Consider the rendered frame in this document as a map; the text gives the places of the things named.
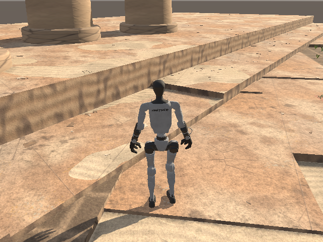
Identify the right robot forearm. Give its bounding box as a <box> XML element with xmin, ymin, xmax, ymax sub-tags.
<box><xmin>180</xmin><ymin>121</ymin><xmax>190</xmax><ymax>140</ymax></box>

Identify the left robot thigh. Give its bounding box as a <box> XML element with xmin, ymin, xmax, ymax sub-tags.
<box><xmin>144</xmin><ymin>141</ymin><xmax>156</xmax><ymax>176</ymax></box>

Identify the robot right upper arm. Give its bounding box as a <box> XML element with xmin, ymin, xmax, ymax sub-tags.
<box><xmin>170</xmin><ymin>101</ymin><xmax>185</xmax><ymax>128</ymax></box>

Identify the left robot hand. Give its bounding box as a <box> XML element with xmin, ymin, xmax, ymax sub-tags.
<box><xmin>130</xmin><ymin>142</ymin><xmax>141</xmax><ymax>154</ymax></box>

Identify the robot left upper arm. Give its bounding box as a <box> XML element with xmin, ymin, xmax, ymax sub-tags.
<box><xmin>137</xmin><ymin>102</ymin><xmax>149</xmax><ymax>130</ymax></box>

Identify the robot left foot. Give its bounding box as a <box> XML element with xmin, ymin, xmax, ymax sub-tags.
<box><xmin>149</xmin><ymin>195</ymin><xmax>156</xmax><ymax>208</ymax></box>

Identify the right robot hand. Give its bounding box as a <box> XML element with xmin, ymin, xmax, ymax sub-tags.
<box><xmin>181</xmin><ymin>138</ymin><xmax>192</xmax><ymax>149</ymax></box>

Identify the left robot forearm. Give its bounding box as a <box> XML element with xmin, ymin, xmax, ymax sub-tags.
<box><xmin>131</xmin><ymin>123</ymin><xmax>141</xmax><ymax>143</ymax></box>

